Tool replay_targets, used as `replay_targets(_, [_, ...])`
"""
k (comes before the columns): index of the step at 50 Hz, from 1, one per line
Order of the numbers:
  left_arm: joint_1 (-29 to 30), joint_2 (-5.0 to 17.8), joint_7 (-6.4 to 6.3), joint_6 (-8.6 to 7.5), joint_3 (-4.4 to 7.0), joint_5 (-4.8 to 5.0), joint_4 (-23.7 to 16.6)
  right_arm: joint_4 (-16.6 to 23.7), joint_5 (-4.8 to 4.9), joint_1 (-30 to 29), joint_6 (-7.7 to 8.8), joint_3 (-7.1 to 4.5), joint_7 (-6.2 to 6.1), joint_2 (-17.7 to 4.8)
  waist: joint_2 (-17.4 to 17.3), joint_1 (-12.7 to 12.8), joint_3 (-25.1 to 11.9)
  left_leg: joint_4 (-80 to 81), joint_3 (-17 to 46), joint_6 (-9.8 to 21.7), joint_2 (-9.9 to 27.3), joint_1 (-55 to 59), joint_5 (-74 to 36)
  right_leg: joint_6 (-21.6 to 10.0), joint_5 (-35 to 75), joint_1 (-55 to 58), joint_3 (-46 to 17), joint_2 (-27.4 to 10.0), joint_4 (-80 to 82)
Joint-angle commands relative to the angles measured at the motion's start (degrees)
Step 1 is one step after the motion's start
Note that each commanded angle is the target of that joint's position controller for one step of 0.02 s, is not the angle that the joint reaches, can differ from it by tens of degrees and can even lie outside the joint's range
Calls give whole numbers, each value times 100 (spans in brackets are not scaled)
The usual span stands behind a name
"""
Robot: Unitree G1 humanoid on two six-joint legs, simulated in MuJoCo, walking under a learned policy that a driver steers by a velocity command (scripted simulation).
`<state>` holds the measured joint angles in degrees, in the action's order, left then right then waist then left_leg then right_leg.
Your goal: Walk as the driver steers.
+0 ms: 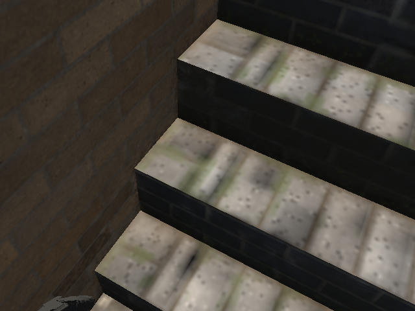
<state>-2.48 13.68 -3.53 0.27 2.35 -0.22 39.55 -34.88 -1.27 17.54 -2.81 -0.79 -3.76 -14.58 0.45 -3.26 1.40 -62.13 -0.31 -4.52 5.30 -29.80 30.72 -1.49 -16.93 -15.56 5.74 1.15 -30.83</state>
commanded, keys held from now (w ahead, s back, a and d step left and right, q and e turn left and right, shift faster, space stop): q+shift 0.06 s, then w+q+shift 0.12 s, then q+shift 0.10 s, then shift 0.12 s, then e+shift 0.16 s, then w+e+shift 0.42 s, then w+shift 0.02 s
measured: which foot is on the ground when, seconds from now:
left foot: up 0.00-0.14, down 0.16-1.00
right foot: down 0.00-0.16, up 0.18-0.60, down 0.62-0.70, up 0.72-1.00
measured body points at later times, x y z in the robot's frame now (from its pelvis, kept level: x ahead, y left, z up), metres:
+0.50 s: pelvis -0.04 +0.05 +0.01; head -0.01 +0.11 +0.45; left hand +0.09 +0.37 -0.09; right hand +0.22 -0.13 -0.04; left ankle -0.04 +0.15 -0.73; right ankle +0.01 -0.11 -0.64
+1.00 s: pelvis +0.01 -0.07 +0.00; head +0.00 -0.08 +0.45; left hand +0.17 +0.21 -0.06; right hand +0.10 -0.41 -0.10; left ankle -0.04 +0.15 -0.73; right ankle +0.01 -0.23 -0.70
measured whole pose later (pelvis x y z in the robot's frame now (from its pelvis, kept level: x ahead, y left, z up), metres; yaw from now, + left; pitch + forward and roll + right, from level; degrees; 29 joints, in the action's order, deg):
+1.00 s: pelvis +0.01 -0.07 +0.00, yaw -1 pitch +0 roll -1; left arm -14.4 18.8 4.1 3.0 3.3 0.6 29.6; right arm -43.1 -1.1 19.7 0.0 -5.6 -5.1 -23.3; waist -1.7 3.0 -2.3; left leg -30.7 -6.9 -5.6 15.8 -9.6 18.7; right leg -2.5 -17.0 -23.5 0.6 -3.4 -48.2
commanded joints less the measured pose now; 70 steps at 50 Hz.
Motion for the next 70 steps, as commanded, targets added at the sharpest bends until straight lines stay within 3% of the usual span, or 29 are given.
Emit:
replay_targets(1, [505,855,-62,-119,322,28,-340,630,-62,-38,93,-43,19,-203,303,9,-580,-230,278,-28,419,-293,-83,-1072,2651,390,-1122,-1909,973])
replay_targets(3, [459,888,-7,-16,329,-19,-368,739,0,-256,102,6,163,-143,195,121,-772,414,-24,123,301,96,-129,-1054,2980,506,-737,-1777,682])
replay_targets(4, [-75,619,46,-9,188,-381,-210,361,35,287,61,-129,271,-253,-36,117,-1026,1402,-384,347,-61,793,-253,-1014,2481,694,-241,-1549,609])
replay_targets(7, [445,880,38,91,365,163,-370,453,74,245,59,-157,167,-359,169,-58,-568,2856,-616,704,-305,1289,-1345,-378,2472,242,-55,-1537,-550])
replay_targets(9, [561,563,84,29,278,-205,-818,754,1,603,148,-512,-2,-1712,-2497,-4,-417,3667,3181,2157,1298,2815,-5533,754,-1629,-2909,175,-50,-3358])
replay_targets(10, [1101,732,101,-60,299,-133,-909,806,-273,839,321,-499,114,-1666,-1802,-367,-1151,4265,3936,2830,1780,2695,-5359,651,-2274,-2899,-1135,136,-4593])
replay_targets(14, [865,719,-7,-2,292,-155,-736,1054,197,-576,373,-464,-25,-1341,-372,350,-510,3660,2307,1598,939,1876,-4301,521,3,-2791,-1435,44,-4567])
replay_targets(26, [320,26,160,-52,5,-61,-917,772,-143,-624,390,41,29,-299,-1146,233,-949,3787,1226,1245,421,1238,-2549,673,-346,-691,-694,-127,-2030])
replay_targets(30, [136,578,349,-183,208,47,-890,626,-54,-679,505,-135,74,-744,-1296,192,-222,3772,1218,1090,222,1024,-1587,331,192,-111,-458,117,-231])
replay_targets(33, [-8,1254,339,40,382,148,-913,1059,-238,-675,563,-67,10,-505,1229,14,-843,1788,64,205,-722,494,-1108,-989,3834,308,-2549,-1195,353])
replay_targets(35, [-110,970,728,209,390,-137,-890,462,-100,389,334,-344,-223,-933,557,-280,-1029,2435,500,710,-163,2065,125,-1045,501,-1384,-2081,-380,-324])
replay_targets(36, [909,621,726,218,269,153,-1526,137,131,1163,478,-511,-307,-1477,11,-607,-555,4051,2413,1309,957,3024,1114,-448,-1703,-3092,-1660,246,-1287])
replay_targets(37, [986,254,810,140,99,115,-1742,-15,110,1178,634,-596,-396,-1738,-1071,-445,-390,5092,4703,1887,2566,3140,1446,-190,-1337,-3950,-1509,14,-3499])
replay_targets(38, [649,512,838,92,151,71,-1650,33,49,797,773,-505,-515,-1417,-763,-71,-414,5222,4798,1973,2820,2829,1076,-291,-938,-4016,-2040,-301,-4287])
replay_targets(41, [-256,637,760,349,82,-172,-1604,-141,306,-60,770,-472,-542,-1121,-479,681,-454,4820,2571,1023,2229,2397,-620,-176,141,-3663,-1864,-756,-4913])
replay_targets(47, [-2172,782,749,394,200,163,-998,-94,-20,-1366,539,-604,-78,-1674,-1203,1619,-688,4607,-921,503,748,582,-2120,190,-257,657,141,-60,-2821])
replay_targets(49, [-2987,796,679,216,294,111,-537,28,88,-1657,429,-514,-108,-1466,-757,1878,-390,3061,-1067,521,757,836,-2536,-198,94,968,714,285,-1079])
replay_targets(50, [-2725,421,800,224,157,-7,-433,-47,-142,-1339,140,-548,-88,-1236,-500,1657,6,1960,-1563,655,583,761,-2424,-377,93,1002,485,169,600])
replay_targets(51, [-2632,288,908,137,69,-218,-259,0,-188,-1133,-50,-450,-91,-863,832,1559,517,-281,-1272,839,161,-719,534,-530,-731,1146,276,678,284])
replay_targets(52, [-2035,696,1023,-16,-26,-86,-554,543,-202,-1444,-106,-234,-85,-22,1877,895,768,-2537,-775,572,-482,-2636,1559,-952,1393,699,-1599,-244,-984])
replay_targets(53, [-1875,1871,964,-153,305,94,-777,1097,-380,-1368,-54,-139,-12,168,3820,870,-552,-2760,316,523,-628,-2623,1326,-1605,-373,774,-4780,-1075,1668])
replay_targets(56, [-910,1099,613,-254,292,-198,-937,689,-118,-1452,219,-505,114,-1078,634,458,-59,-2015,59,384,124,-2004,-1071,-1563,-3439,-235,-4679,-1654,2078])
replay_targets(61, [-1568,821,501,-560,292,-168,-409,504,123,-1148,35,-447,177,-655,280,364,305,-888,442,662,-234,-1164,-1176,-1257,-1692,118,-2330,-1540,2164])
replay_targets(63, [-3010,1046,100,-936,436,-445,378,515,-231,-1387,74,-365,240,139,-984,637,665,-4296,1517,1045,-768,-4072,-1686,-1200,773,2202,-3282,-2910,1920])
replay_targets(65, [-2606,727,100,-934,295,-419,492,361,-300,-1031,134,-332,279,239,-675,275,469,-5814,1205,1137,-974,-4721,-1062,-794,1998,2486,-1794,-2436,1381])
replay_targets(66, [-2433,520,132,-925,198,-421,523,412,-223,-1216,168,-298,303,240,-388,222,395,-6440,970,1172,-1069,-4814,-729,-691,2722,2346,-1198,-2179,1178])
replay_targets(67, [-2685,-184,97,-668,17,-214,921,822,674,-1569,465,-128,418,371,427,361,985,-6636,1041,898,-831,-5830,-362,-345,4027,2694,-653,-1807,880])
replay_targets(68, [-2711,330,124,-758,72,-471,797,989,-140,-2412,280,-101,355,335,-193,486,187,-6507,383,1108,-1132,-4959,-158,-417,4175,2316,-324,-1821,1361])
replay_targets(70, [-2543,429,91,-760,77,-290,931,1183,-372,-2832,44,-101,292,233,33,540,418,-5278,-474,1028,-979,-4458,130,-182,4956,1918,306,-1357,1722])
Velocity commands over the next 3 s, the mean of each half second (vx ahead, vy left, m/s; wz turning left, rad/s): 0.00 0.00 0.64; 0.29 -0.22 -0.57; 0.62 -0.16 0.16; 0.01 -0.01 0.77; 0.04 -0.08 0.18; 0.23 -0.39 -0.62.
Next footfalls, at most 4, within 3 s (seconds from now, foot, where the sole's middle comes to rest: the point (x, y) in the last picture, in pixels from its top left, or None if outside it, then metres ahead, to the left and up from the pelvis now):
0.16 left None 0.00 0.16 -0.77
0.62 right None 0.01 -0.09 -0.77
1.02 right None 0.05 -0.24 -0.77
1.54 left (228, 310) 0.42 -0.08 -0.59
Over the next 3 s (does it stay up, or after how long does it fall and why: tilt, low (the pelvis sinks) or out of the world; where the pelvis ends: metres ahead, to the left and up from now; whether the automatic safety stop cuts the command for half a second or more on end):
stays up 0.39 -0.35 0.29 its command is cut before an obstacle after 0.6 s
